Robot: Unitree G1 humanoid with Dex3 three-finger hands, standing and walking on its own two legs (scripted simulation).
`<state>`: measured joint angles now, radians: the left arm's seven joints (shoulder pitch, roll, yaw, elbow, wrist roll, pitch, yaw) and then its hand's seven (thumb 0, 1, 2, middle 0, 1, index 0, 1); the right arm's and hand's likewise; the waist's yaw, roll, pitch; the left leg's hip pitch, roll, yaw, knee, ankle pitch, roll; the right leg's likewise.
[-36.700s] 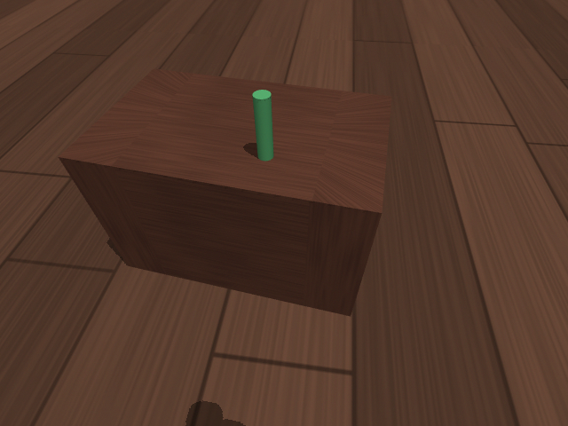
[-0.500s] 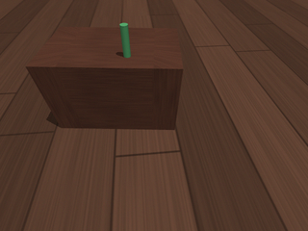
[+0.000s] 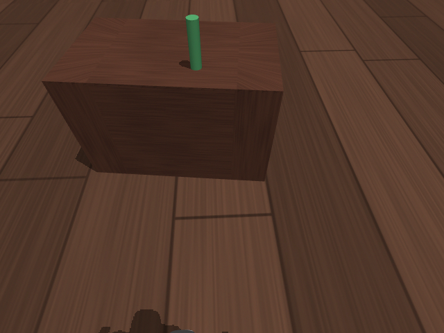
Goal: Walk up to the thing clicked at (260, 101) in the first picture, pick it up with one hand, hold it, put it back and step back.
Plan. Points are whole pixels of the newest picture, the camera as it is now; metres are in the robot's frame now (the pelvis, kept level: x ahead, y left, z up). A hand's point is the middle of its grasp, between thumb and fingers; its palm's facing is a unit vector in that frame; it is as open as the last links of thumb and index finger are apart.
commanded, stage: step back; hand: left
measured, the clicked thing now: (194, 44) +1.11 +0.19 -0.06
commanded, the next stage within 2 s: stand in 0.16 s
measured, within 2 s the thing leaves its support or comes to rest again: neither
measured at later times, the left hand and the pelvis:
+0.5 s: hand out of the picture +0.08 +0.26 -0.13, palm faces -0.02 -0.94 -0.34, open 7.4 cm; pelvis +0.01 +0.01 +0.02, yaw -1 degrees
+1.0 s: hand out of the picture +0.07 +0.25 -0.13, palm faces -0.04 -0.94 -0.34, open 7.4 cm; pelvis +0.00 +0.00 +0.02, yaw -1 degrees
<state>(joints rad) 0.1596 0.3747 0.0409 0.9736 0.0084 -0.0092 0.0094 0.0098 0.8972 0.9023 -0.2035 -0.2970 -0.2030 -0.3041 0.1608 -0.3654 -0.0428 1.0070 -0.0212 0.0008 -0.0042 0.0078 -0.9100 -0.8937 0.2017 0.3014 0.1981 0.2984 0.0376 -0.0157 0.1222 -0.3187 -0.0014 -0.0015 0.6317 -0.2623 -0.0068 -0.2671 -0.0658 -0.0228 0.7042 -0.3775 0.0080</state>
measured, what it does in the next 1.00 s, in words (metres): stands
